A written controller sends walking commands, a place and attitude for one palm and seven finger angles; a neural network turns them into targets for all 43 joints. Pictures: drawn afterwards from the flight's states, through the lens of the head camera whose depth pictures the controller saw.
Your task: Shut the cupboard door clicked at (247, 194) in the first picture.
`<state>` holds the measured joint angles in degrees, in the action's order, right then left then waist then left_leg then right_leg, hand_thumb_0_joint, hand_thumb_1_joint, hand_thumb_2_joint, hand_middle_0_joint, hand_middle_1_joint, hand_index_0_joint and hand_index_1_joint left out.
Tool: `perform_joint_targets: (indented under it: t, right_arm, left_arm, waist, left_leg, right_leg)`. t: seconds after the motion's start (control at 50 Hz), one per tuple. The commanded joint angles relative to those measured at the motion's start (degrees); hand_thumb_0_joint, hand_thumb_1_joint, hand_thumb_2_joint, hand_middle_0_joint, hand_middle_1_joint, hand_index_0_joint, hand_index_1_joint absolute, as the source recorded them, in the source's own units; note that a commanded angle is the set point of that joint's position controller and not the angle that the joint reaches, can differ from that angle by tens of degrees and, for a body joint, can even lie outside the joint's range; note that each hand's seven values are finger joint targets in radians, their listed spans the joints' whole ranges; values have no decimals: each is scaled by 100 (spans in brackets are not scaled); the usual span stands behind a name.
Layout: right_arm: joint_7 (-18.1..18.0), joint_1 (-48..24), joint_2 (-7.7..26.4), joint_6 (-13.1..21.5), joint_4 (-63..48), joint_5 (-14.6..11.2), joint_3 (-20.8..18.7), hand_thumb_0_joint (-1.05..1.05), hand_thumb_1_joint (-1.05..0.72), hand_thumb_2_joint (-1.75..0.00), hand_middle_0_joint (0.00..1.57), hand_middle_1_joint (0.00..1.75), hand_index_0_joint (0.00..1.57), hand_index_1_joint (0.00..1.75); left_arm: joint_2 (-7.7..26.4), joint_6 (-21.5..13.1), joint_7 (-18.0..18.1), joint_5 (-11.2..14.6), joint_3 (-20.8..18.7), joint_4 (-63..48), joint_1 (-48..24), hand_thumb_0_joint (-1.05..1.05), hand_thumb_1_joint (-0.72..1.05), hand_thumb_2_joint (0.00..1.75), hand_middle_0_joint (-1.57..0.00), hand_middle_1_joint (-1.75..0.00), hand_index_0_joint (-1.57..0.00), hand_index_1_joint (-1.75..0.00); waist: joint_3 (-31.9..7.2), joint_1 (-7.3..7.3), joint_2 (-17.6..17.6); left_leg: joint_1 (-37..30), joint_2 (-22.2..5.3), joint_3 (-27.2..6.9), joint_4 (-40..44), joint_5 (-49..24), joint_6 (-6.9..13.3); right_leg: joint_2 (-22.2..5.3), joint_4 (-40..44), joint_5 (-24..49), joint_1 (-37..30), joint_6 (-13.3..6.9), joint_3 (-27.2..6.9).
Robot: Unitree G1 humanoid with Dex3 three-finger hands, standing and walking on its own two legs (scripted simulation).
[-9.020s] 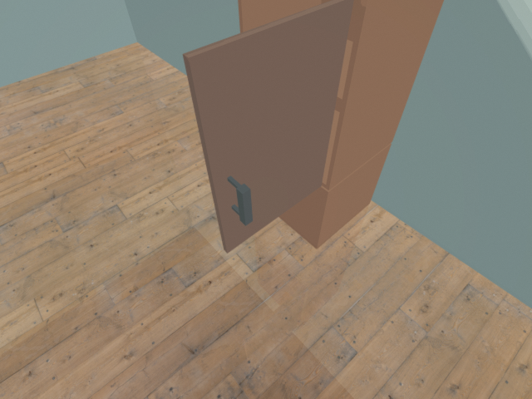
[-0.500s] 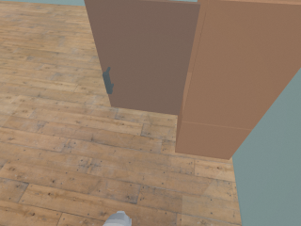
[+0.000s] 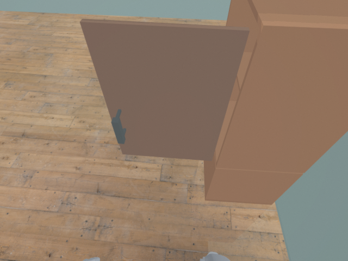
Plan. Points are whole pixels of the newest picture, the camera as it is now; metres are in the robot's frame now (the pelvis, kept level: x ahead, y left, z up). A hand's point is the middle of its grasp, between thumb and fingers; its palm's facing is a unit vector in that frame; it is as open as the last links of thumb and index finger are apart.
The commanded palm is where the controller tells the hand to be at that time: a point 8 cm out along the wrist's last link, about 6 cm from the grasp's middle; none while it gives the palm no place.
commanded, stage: come to a stop and stand still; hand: left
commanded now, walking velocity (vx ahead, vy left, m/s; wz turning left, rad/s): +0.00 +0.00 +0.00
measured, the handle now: (120, 126) +0.56 +0.23 -0.11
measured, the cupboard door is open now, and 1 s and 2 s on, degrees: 89 89 89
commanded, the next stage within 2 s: look again from close up in 1.10 s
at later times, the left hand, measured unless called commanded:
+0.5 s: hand out of the picture +0.12 +0.19 -0.18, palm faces +0.07 -0.97 -0.25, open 7.4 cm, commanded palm none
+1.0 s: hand out of the picture +0.07 +0.17 -0.17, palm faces +0.00 -0.97 -0.24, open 7.3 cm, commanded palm none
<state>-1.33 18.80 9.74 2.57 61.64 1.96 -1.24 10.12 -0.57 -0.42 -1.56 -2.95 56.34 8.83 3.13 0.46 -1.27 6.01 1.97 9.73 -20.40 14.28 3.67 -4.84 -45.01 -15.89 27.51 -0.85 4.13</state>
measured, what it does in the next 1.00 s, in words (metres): steps on the spot: right foot, then left foot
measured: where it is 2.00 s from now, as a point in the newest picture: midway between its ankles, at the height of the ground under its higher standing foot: outside the picture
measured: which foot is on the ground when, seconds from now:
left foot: down 0.00-0.10, up 0.12-0.22, down 0.24-1.00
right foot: up 0.00-0.06, down 0.08-1.00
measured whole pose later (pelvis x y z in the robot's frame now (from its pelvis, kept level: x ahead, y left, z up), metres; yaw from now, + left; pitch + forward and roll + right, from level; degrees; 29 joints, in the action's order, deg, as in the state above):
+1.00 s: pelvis +0.05 -0.01 +0.00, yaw +0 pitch -1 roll +0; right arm -1.1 16.1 10.6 0.0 59.1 1.2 -0.2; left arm 9.1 -0.9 1.9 -0.8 0.7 61.0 15.2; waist 1.9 0.7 2.3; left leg 10.5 -1.6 5.3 -28.6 17.0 0.4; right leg 0.2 -29.0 -15.6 12.4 -1.8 3.2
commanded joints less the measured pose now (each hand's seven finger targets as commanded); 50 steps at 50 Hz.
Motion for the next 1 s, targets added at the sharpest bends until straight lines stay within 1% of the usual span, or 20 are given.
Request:
perform_joint_targets:
  t: [0.0, 0.04, 0.06, 0.08, 0.1, 0.14, 0.18, 0.24, 0.28, 0.34, 0.38, 0.42, 0.46, 0.54, 0.66, 0.76, 0.78, 0.8, 0.86, 0.98]
  right_arm:
    - [-21, 296, 680, 71, -132, -29, -85, 0, -90, -90, 20, 30, 20, 30]
    - [-41, 256, 473, 43, -130, -105, -25, 0, -90, -90, 20, 30, 20, 30]
    - [-31, 348, 320, 12, -186, -152, 10, 0, -90, -90, 20, 30, 20, 30]
    - [-38, 493, 370, -72, -148, -177, 11, 0, -90, -90, 20, 30, 20, 30]
    - [-54, 544, 236, -142, -90, -206, 6, 0, -90, -90, 20, 30, 20, 30]
    - [-85, 624, 222, -257, 37, -214, 2, 0, -90, -90, 20, 30, 20, 30]
    - [-88, 596, 261, -294, 117, -229, -14, 0, -90, -90, 20, 30, 20, 30]
    - [-84, 601, 347, -341, 156, -161, -74, 0, -90, -90, 20, 30, 20, 30]
    - [-87, 344, 546, -381, -9, -110, -150, 0, -90, -90, 20, 30, 20, 30]
    - [-130, 52, 680, -396, -199, -74, -193, 0, -90, -90, 20, 30, 20, 30]
    - [-148, -68, 722, -376, -285, -51, -200, 0, -90, -90, 20, 30, 20, 30]
    - [-150, -292, 772, -366, -380, -47, -214, 0, -90, -90, 20, 30, 20, 30]
    - [-144, -398, 760, -350, -452, -85, -226, 0, -90, -90, 20, 30, 20, 30]
    - [-73, -194, 503, -404, -428, -166, -187, 0, -90, -90, 20, 30, 20, 30]
    - [-59, -323, 528, -292, -195, -141, -101, 0, -90, -90, 20, 30, 20, 30]
    - [-43, -350, 513, -291, -25, -128, -24, 0, -90, -90, 20, 30, 20, 30]
    - [30, -899, 795, -213, -485, -195, -98, 0, -90, -90, 20, 30, 20, 30]
    - [39, -500, 350, -253, -623, -175, -28, 0, -90, -90, 20, 30, 20, 30]
    - [56, -31, 398, -144, -497, -104, 20, 0, -90, -90, 20, 30, 20, 30]
    - [29, -46, 590, -107, -550, -85, 91, 0, -90, -90, 20, 30, 20, 30]
  left_arm:
    - [241, -73, 14, 5, 16, -217, 333, 0, 90, 90, -20, -30, -20, -30]
    - [511, -143, 78, 15, -15, -17, 861, 0, 90, 90, -20, -30, -20, -30]
    - [844, -194, 143, 27, -46, 93, 1133, 0, 90, 90, -20, -30, -20, -30]
    - [1048, -202, 173, 96, -22, 159, 1222, 0, 90, 90, -20, -30, -20, -30]
    - [1055, -168, 204, 72, 29, 81, 941, 0, 90, 90, -20, -30, -20, -30]
    - [870, -158, 298, 85, 8, 21, 483, 0, 90, 90, -20, -30, -20, -30]
    - [873, -117, 340, 127, -11, 32, 428, 0, 90, 90, -20, -30, -20, -30]
    - [902, -16, 323, 175, -55, 18, 275, 0, 90, 90, -20, -30, -20, -30]
    - [729, 98, 311, 159, -47, -92, 204, 0, 90, 90, -20, -30, -20, -30]
    - [477, 231, 289, 109, -35, -121, 173, 0, 90, 90, -20, -30, -20, -30]
    - [442, 270, 272, 92, -39, -131, 250, 0, 90, 90, -20, -30, -20, -30]
    - [428, 275, 254, 79, -41, -114, 394, 0, 90, 90, -20, -30, -20, -30]
    - [460, 193, 245, 58, -24, -50, 653, 0, 90, 90, -20, -30, -20, -30]
    - [859, -9, 260, 76, 1, 56, 524, 0, 90, 90, -20, -30, -20, -30]
    - [634, -36, 252, 111, 113, 197, 532, 0, 90, 90, -20, -30, -20, -30]
    - [612, -24, 230, 110, 169, 392, 632, 0, 90, 90, -20, -30, -20, -30]
    - [668, -140, 455, 26, 167, 542, 1321, 0, 90, 90, -20, -30, -20, -30]
    - [956, -209, 440, 37, 152, 273, 1059, 0, 90, 90, -20, -30, -20, -30]
    - [812, -225, 335, 78, 184, 115, 692, 0, 90, 90, -20, -30, -20, -30]
    - [656, -109, 240, 94, 248, 155, 697, 0, 90, 90, -20, -30, -20, -30]
  waist:
    - [-98, -125, 503]
    - [-311, -343, -94]
    - [-466, -355, -851]
    - [-647, -260, -886]
    - [-607, -143, -518]
    - [-850, -32, -1176]
    - [-1022, -40, -765]
    - [-940, 18, -146]
    - [-490, -75, 814]
    - [70, -114, 1017]
    - [68, -124, 932]
    - [-77, -180, 961]
    - [-308, -232, 592]
    - [-733, 81, -1068]
    - [-582, 51, 45]
    - [71, -9, 5]
    - [398, -261, 202]
    - [-127, 95, 134]
    - [-364, 138, 863]
    - [276, -5, 71]
  left_leg:
    - [351, -1572, -873, 178, -2044, 486]
    - [993, -1023, -560, -735, -1594, -34]
    - [1745, -573, -391, -1189, -475, -358]
    - [1539, -359, -369, -1654, 1458, -574]
    - [1151, -432, -632, -1825, 1935, -566]
    - [1191, -541, -780, -1699, 1452, -588]
    - [1186, -512, -734, -1259, 992, -626]
    - [529, -615, -687, -613, -1091, -603]
    - [427, -1215, -1076, -513, -2860, -277]
    - [936, -1619, -1439, -14, -3100, 183]
    - [867, -1717, -1516, 7, -3018, 377]
    - [655, -1654, -1464, -131, -2872, 416]
    - [367, -1341, -1269, -543, -2637, 171]
    - [271, -463, -667, -1027, -203, -463]
    - [-269, -877, -863, -249, -1398, -323]
    - [108, -845, -907, 136, -537, -354]
    - [774, -838, -613, -1063, -183, -440]
    - [773, -598, -794, -1024, 475, -400]
    - [393, -737, -858, -461, -294, -309]
    - [927, -844, -1128, 30, 114, -154]
  right_leg:
    - [219, 1030, 281, -1110, -54, 149]
    - [-55, 1808, 1921, -2448, -125, -370]
    - [-931, 1900, 3671, -3125, -499, -1392]
    - [-1757, 2221, 4671, -2969, -1079, -1741]
    - [-1818, 2262, 4825, -2416, -1271, -1554]
    - [-1396, 1927, 5685, -2640, -1113, -1145]
    - [-1308, 1673, 6019, -2937, -1002, -947]
    - [-987, 1420, 4520, -2275, -618, -724]
    - [-376, 1263, 2632, -1546, -209, -272]
    - [184, 664, -39, -1386, -56, -73]
    - [257, 468, -685, -1226, -43, -188]
    - [277, 639, -590, -1216, -42, -270]
    - [177, 1535, 802, -1485, -76, -393]
    - [-885, 2210, 3415, -1787, -563, -1439]
    - [-214, 2286, 2116, -1596, -157, -811]
    - [-161, 2754, 1037, -1532, -145, -859]
    - [-535, 2522, 2904, -1471, 209, -1155]
    - [-791, 2445, 2563, -1643, -163, -1504]
    - [-327, 2225, 1047, -1428, -421, -962]
    - [-33, 2252, -65, -1319, -264, -802]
